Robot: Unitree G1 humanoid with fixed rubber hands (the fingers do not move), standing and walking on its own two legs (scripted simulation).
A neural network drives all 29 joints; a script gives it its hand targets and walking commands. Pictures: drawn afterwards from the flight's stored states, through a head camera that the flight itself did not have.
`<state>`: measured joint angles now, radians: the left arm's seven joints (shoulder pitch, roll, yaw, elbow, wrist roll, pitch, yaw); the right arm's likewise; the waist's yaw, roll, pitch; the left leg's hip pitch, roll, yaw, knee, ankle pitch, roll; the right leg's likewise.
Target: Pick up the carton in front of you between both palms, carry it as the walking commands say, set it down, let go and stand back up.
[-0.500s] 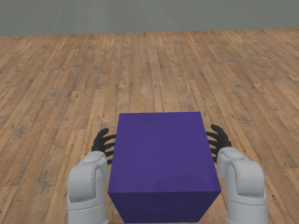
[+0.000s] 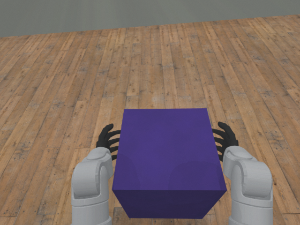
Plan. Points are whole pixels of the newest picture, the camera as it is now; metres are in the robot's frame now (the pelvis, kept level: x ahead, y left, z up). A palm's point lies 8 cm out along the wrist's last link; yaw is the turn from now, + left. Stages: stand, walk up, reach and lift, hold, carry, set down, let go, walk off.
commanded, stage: carry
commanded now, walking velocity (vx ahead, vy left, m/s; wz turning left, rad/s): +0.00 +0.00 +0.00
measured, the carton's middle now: (165, 166) +0.27 +0.00 +0.00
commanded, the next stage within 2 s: none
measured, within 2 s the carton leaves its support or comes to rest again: neither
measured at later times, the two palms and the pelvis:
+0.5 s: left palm (102, 111) +0.40 +0.17 +0.09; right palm (209, 108) +0.40 -0.13 +0.09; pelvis +0.13 +0.02 +0.00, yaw -1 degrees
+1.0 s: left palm (99, 117) +0.38 +0.17 +0.09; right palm (210, 114) +0.37 -0.13 +0.09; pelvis +0.12 +0.03 +0.00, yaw -1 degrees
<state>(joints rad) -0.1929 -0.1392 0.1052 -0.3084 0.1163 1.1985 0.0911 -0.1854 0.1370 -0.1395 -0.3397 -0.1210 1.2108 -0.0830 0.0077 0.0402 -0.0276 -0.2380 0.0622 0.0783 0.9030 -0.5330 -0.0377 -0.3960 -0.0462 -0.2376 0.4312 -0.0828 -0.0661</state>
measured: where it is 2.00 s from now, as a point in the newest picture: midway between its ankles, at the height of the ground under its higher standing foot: outside the picture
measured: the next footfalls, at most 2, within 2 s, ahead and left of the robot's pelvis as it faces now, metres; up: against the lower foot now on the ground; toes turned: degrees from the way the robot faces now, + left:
left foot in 0.18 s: +0.13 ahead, +0.13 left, +0.00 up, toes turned -5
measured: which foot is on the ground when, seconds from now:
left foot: up 0.00-0.16, down 0.18-1.00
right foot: down 0.00-1.00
